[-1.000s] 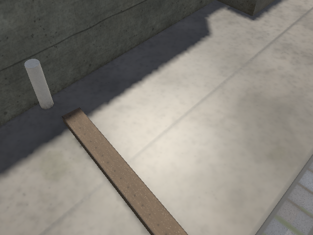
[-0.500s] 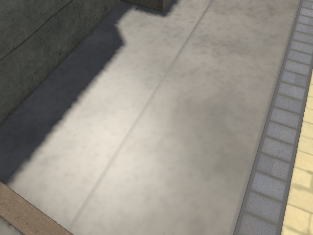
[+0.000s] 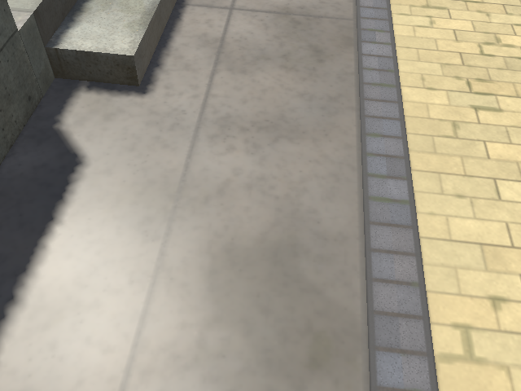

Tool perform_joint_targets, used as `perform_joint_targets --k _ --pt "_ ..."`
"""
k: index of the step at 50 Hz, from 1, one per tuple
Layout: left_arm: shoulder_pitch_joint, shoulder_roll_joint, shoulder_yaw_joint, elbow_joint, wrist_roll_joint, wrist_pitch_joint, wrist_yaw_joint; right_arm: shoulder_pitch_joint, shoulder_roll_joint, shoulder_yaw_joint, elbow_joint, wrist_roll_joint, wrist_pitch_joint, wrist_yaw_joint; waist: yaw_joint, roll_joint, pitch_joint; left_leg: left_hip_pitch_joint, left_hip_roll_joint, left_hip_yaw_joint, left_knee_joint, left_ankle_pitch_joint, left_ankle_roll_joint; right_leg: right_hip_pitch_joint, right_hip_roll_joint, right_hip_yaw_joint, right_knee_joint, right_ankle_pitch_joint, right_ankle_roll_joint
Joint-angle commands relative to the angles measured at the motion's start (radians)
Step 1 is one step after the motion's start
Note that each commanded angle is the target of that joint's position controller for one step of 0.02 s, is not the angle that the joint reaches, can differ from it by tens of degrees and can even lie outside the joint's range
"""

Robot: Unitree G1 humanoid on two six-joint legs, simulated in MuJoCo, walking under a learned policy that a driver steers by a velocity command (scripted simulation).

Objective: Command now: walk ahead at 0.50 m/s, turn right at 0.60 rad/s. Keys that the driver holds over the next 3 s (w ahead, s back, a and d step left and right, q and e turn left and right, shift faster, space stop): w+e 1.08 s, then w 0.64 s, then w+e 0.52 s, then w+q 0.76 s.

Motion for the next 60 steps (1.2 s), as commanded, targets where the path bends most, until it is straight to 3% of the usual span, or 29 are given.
perform_joint_targets --k 1,4,7,12,14,16,17,18,19,20,21,23,26,29,33,36,37,38,39,40,41,42,43,45,47,50,54,57,60 --pt "-0.075 0.044 0.013 -0.093 0.002 -0.02 -0.012 -0.003 -0.151 -0.043 -0.031 0.005 -0.025 -0.014 -0.013 0.154 -0.002 0.188 0.257 -0.226 -0.236 0.051 0.128 -0.196 -0.052 0.048 -0.121 0.144 0.0" --pt "-0.138 0.013 0.0 -0.095 0.003 -0.03 -0.031 -0.004 -0.175 -0.049 -0.01 0.011 -0.016 -0.015 -0.03 0.157 0.003 0.182 0.244 -0.117 -0.237 0.105 0.119 -0.124 -0.031 -0.003 -0.336 0.305 -0.006" --pt "-0.187 0.018 -0.001 -0.104 0.002 -0.026 -0.05 -0.002 -0.205 -0.055 0.003 0.026 -0.016 -0.013 -0.039 0.146 0.017 0.178 0.263 -0.057 -0.256 0.119 0.109 -0.046 -0.03 -0.015 -0.442 0.41 -0.019" --pt "-0.255 0.035 0.003 -0.131 0.009 -0.014 -0.068 0.016 -0.237 -0.064 0.014 0.046 -0.004 -0.012 -0.042 0.083 0.091 0.286 0.28 0.03 -0.216 0.226 0.088 -0.042 -0.041 -0.014 -0.584 0.377 -0.053" --pt "-0.189 0.064 0.02 -0.118 0.017 -0.014 -0.068 0.01 -0.253 -0.067 0.007 0.05 -0.006 -0.011 -0.001 0.071 0.043 0.269 0.261 0.068 -0.073 0.465 0.097 0.095 -0.005 -0.048 -0.599 0.334 -0.076" --pt "0.046 0.112 0.05 -0.037 0.044 -0.016 -0.053 -0.003 -0.228 -0.058 -0.011 0.07 -0.008 -0.006 0.106 0.023 -0.034 0.125 0.16 0.145 0.302 0.676 0.067 0.428 0.098 -0.132 -0.7 0.393 -0.121" --pt "0.189 0.175 0.063 -0.001 0.051 -0.02 -0.034 -0.001 -0.143 -0.032 -0.045 0.031 -0.007 -0.004 0.134 -0.151 -0.093 -0.232 0.067 0.129 0.746 -0.073 0.015 0.761 -0.072 0.094 -0.598 0.697 -0.219" --pt "0.173 0.25 0.052 -0.04 0.047 -0.034 -0.03 0.144 -0.089 0.0 -0.072 -0.025 -0.017 0.005 0.022 -0.263 -0.23 -0.5 -0.015 -0.027 0.998 -0.489 -0.027 0.976 -0.255 0.423 -0.478 0.971 -0.354" --pt "0.205 0.221 0.063 -0.044 0.021 -0.041 -0.036 0.101 -0.188 -0.013 -0.101 0.011 -0.022 0.006 0.109 -0.17 -0.351 -0.611 -0.005 -0.129 1.042 -0.438 -0.048 1.018 -0.3 0.561 -0.627 0.542 -0.431" --pt "0.186 0.187 0.055 -0.032 0.0 -0.045 -0.033 0.006 -0.209 -0.016 -0.127 0.04 -0.03 0.004 0.112 -0.086 -0.278 -0.654 0.052 -0.16 0.937 -0.318 -0.03 0.943 -0.259 0.569 -0.716 0.227 -0.367" --pt "0.071 0.135 0.036 -0.049 -0.002 -0.043 -0.028 -0.041 -0.223 -0.021 -0.126 0.025 -0.024 -0.005 0.074 0.019 -0.176 -0.602 0.093 -0.16 0.818 -0.203 -0.044 0.755 -0.229 0.503 -0.754 0.225 -0.312" --pt "-0.011 0.136 0.027 -0.066 0.017 -0.047 -0.022 -0.046 -0.225 -0.025 -0.127 -0.005 -0.005 -0.013 0.019 0.018 -0.113 -0.484 0.115 -0.171 0.732 -0.178 -0.083 0.539 -0.219 0.497 -0.785 0.359 -0.317" --pt "-0.022 0.138 0.025 -0.05 0.022 -0.048 0.0 -0.071 -0.173 -0.012 -0.13 -0.015 0.009 -0.012 0.007 0.023 -0.067 -0.39 0.109 -0.137 0.532 -0.142 -0.107 0.36 -0.155 0.369 -0.814 0.41 -0.284" --pt "0.001 0.158 0.031 -0.027 0.015 -0.037 0.022 -0.175 -0.113 0.012 -0.148 -0.019 0.006 -0.002 0.049 0.014 -0.047 -0.275 0.055 -0.104 0.299 0.13 -0.11 0.25 -0.058 0.254 -0.809 0.364 -0.219" --pt "0.076 0.145 0.03 0.012 0.006 -0.026 0.025 -0.251 -0.132 0.005 -0.173 0.003 -0.002 0.007 0.082 0.0 -0.03 -0.179 0.009 -0.127 0.138 0.254 -0.09 0.256 -0.056 0.306 -0.764 0.204 -0.171" --pt "0.078 0.131 0.029 0.023 0.007 -0.023 0.023 -0.204 -0.168 -0.015 -0.168 0.01 -0.008 0.003 0.043 -0.041 -0.018 -0.119 0.014 -0.143 0.098 0.151 -0.049 0.307 -0.079 0.386 -0.681 0.138 -0.146" --pt "0.073 0.111 0.023 0.023 0.009 -0.021 0.022 -0.142 -0.178 -0.025 -0.152 0.007 -0.01 -0.001 0.009 -0.044 -0.032 -0.035 0.014 -0.131 0.072 0.137 -0.028 0.299 -0.058 0.383 -0.628 0.145 -0.127" --pt "0.075 0.07 0.009 0.019 0.014 -0.024 0.019 -0.048 -0.207 -0.039 -0.139 -0.004 -0.014 -0.009 -0.038 -0.02 -0.093 0.122 0.068 -0.167 0.062 0.111 0.01 0.254 -0.008 0.34 -0.487 0.145 -0.093" --pt "0.118 0.003 -0.013 0.011 0.032 -0.025 0.017 0.087 -0.261 -0.053 -0.13 -0.01 -0.013 -0.016 -0.071 0.137 -0.224 0.357 0.248 -0.352 0.053 0.047 0.066 0.136 0.076 0.228 -0.188 -0.102 -0.046" --pt "0.222 0.0 -0.021 -0.025 -0.009 -0.035 0.015 0.152 -0.325 -0.069 -0.097 -0.015 0.003 -0.007 -0.018 0.462 -0.3 0.548 0.438 -0.855 -0.099 -0.284 0.215 -0.179 0.145 0.131 0.094 -0.347 0.001" --pt "0.19 0.102 -0.001 0.006 -0.016 -0.032 0.02 0.105 -0.226 -0.05 -0.122 0.004 0.006 -0.003 -0.039 0.292 -0.198 0.478 0.417 -0.87 -0.149 -0.491 0.191 -0.268 0.068 0.156 0.203 -0.272 0.022" --pt "0.09 0.141 0.012 -0.006 -0.006 -0.025 0.019 0.064 -0.181 -0.038 -0.127 0.007 0.012 -0.008 -0.055 0.202 -0.093 0.372 0.378 -0.698 -0.151 -0.432 0.151 -0.283 0.038 0.125 0.223 -0.182 0.03" --pt "0.05 0.13 0.012 -0.01 0.005 -0.018 0.021 0.017 -0.165 -0.03 -0.132 -0.003 0.016 -0.009 -0.036 0.133 -0.046 0.267 0.336 -0.57 -0.159 -0.286 0.132 -0.241 0.005 0.1 0.204 -0.115 0.035" --pt "0.029 0.096 0.014 -0.021 0.009 -0.012 0.013 -0.024 -0.137 -0.021 -0.118 -0.014 0.015 -0.014 -0.001 0.159 0.004 0.135 0.274 -0.394 -0.202 -0.103 0.125 -0.17 -0.051 0.092 0.129 -0.043 0.036" --pt "0.027 0.059 0.007 -0.026 0.005 -0.003 0.009 -0.021 -0.131 -0.024 -0.101 -0.007 0.006 -0.016 0.004 0.174 0.003 0.107 0.258 -0.291 -0.24 -0.005 0.139 -0.15 -0.064 0.065 0.087 -0.016 0.042" --pt "-0.029 0.035 -0.002 -0.052 0.012 0.0 0.006 0.005 -0.167 -0.039 -0.072 -0.004 0.001 -0.018 -0.004 0.133 0.009 0.142 0.284 -0.202 -0.273 0.106 0.168 -0.205 -0.08 0.066 -0.02 0.068 0.058" --pt "-0.108 0.023 -0.011 -0.066 0.011 -0.01 -0.015 0.008 -0.195 -0.046 -0.049 -0.001 0.012 -0.02 -0.027 0.121 0.022 0.175 0.261 -0.049 -0.28 0.212 0.145 -0.172 -0.075 0.022 -0.231 0.249 0.057" --pt "-0.201 -0.004 -0.026 -0.095 0.012 -0.019 -0.03 0.067 -0.213 -0.049 -0.013 0.013 0.022 -0.017 -0.06 0.11 0.053 0.185 0.266 0.003 -0.287 0.212 0.137 -0.109 -0.053 -0.018 -0.376 0.279 0.037" --pt "-0.244 0.015 -0.023 -0.118 0.012 -0.021 -0.039 0.099 -0.242 -0.057 0.02 0.034 0.036 -0.012 -0.051 0.116 0.075 0.26 0.308 0.012 -0.26 0.281 0.13 -0.082 -0.029 -0.04 -0.462 0.184 -0.002"
Next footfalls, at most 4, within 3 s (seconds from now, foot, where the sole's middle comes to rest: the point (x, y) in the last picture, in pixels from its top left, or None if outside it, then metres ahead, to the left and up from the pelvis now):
0.32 right None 0.32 -0.16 -0.82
0.76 left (272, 343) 0.64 -0.05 -0.82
1.28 right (408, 331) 0.67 -0.43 -0.82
1.82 left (403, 222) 1.06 -0.50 -0.82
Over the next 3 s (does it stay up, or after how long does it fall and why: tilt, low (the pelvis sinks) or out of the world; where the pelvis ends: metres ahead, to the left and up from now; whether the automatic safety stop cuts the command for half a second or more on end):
stays up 1.25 -0.99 -0.06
